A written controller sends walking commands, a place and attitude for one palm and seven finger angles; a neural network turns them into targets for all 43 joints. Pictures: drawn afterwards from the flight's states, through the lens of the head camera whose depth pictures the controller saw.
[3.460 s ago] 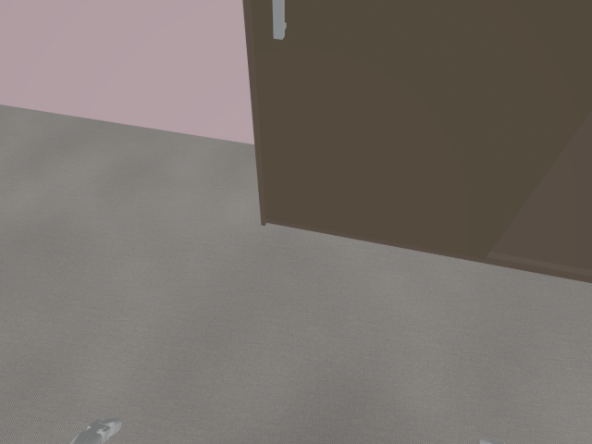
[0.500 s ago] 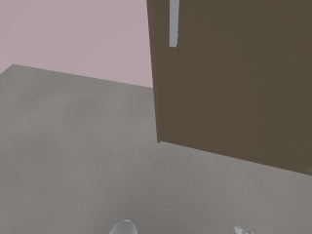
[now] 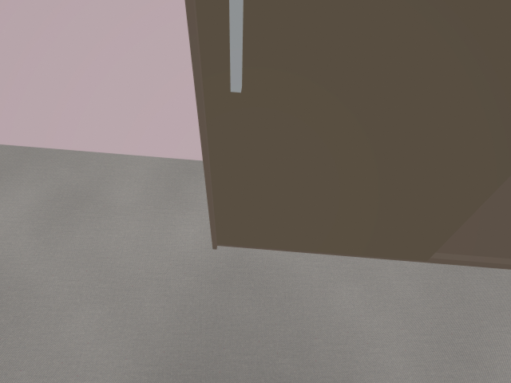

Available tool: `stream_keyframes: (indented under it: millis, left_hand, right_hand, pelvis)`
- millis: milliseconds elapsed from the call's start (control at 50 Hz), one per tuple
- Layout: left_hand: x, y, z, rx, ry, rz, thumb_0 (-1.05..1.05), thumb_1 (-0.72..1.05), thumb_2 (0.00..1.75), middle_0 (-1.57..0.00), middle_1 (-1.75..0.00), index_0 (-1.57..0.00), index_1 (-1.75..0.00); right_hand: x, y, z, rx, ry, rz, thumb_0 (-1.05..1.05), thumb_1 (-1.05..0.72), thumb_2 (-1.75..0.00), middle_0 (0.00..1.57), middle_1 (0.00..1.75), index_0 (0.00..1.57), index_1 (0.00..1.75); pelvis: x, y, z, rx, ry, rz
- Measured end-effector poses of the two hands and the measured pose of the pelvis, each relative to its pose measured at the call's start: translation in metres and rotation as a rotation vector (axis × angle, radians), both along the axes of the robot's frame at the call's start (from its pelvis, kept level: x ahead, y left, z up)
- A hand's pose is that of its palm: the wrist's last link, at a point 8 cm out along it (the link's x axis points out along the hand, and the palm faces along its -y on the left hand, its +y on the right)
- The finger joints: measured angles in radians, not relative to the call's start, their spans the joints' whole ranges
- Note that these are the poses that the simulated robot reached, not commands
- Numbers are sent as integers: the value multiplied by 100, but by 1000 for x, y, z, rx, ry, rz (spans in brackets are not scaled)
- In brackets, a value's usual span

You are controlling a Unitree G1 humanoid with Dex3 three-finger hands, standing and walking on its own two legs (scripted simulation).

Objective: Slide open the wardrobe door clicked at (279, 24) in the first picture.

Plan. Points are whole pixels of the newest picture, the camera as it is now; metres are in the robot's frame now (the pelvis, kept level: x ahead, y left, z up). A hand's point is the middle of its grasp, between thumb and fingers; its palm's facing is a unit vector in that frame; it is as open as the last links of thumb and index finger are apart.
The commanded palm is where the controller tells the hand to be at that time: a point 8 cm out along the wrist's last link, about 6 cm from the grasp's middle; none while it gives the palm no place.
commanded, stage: take the last steps up to it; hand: left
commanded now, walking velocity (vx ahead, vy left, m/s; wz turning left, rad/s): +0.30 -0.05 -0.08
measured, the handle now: (237, 35) +0.74 +0.09 +0.19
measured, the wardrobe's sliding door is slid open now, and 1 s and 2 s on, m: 0.00 0.00 0.00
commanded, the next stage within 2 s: come to a stop and stand still in 0.68 s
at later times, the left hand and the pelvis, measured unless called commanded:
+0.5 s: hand out of the picture +0.07 +0.11 -0.17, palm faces +0.04 -0.98 -0.19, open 7.2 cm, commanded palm none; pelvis +0.10 -0.06 +0.00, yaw +0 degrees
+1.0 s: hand (180, 316) +0.27 +0.16 -0.18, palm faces +0.03 -0.98 -0.20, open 7.3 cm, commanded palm none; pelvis +0.23 -0.02 -0.01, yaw -1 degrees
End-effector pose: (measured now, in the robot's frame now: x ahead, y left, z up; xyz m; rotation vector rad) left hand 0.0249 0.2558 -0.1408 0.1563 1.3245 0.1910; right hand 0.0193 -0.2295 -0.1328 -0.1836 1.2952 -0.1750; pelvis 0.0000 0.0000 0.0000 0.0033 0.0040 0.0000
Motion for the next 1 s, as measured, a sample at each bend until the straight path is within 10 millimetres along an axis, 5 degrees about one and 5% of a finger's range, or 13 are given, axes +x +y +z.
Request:
stream_keyframes:
  millis: [180, 240, 320, 440, 580, 680, 780, 900, 1000]
  left_hand:
    - [79, -58, 2, -8, -86, -141, 1, 91, 90, -20, -30, -20, -30]
    - [93, -80, 4, -14, -149, -120, 1, 91, 90, -20, -30, -20, -30]
    - [89, -86, 12, 13, -159, -41, -1, 95, 90, -20, -30, -20, -30]
    - [57, -93, 7, -5, 6, -20, -1, 94, 90, -20, -30, -20, -30]
    - [27, -102, -8, -83, 202, 59, 0, 92, 90, -20, -30, -20, -30]
    - [35, -88, -26, -124, 304, 103, 0, 91, 90, -20, -30, -20, -30]
    - [93, -62, -25, -104, 243, 59, 1, 91, 90, -20, -30, -20, -30]
    - [190, -43, -16, -54, 55, 5, 0, 91, 90, -20, -30, -20, -30]
    - [241, -42, -10, -18, -32, -23, 1, 93, 90, -20, -30, -20, -30]
  right_hand:
    - [-80, -31, -21, 62, 208, -157, 0, -90, -90, 21, 29, 20, 30]
    - [-84, -43, -25, 79, 282, -147, 0, -90, -90, 20, 29, 20, 30]
    - [-44, -60, -20, 79, 247, -114, 1, -91, -90, 20, 29, 20, 30]
    - [56, -69, -16, 69, 65, -76, 0, -91, -90, 20, 29, 20, 30]
    - [180, -46, -11, 68, -79, 24, 0, -91, -90, 20, 29, 20, 30]
    - [254, -18, -16, 35, -166, 86, 0, -91, -90, 20, 29, 20, 30]
    - [264, 0, -10, 37, -160, 47, -1, -91, -90, 20, 29, 20, 30]
    - [253, -9, -2, -3, -100, -6, -3, -95, -90, 21, 29, 20, 30]
    - [237, -13, -9, 13, -8, -33, -1, -94, -90, 21, 29, 20, 30]
  pelvis:
    - [24, -39, -10, 7, 2, -41]
    - [34, -51, -12, -4, -14, -17]
    - [54, -62, -3, 4, -26, -7]
    - [84, -64, 1, -7, -27, -6]
    - [132, -48, -7, -25, -23, -3]
    - [173, -24, -25, -26, -23, 0]
    - [195, -11, -17, -7, -39, -28]
    - [215, -7, -5, 3, -31, -21]
    - [228, -16, -5, 6, -32, -12]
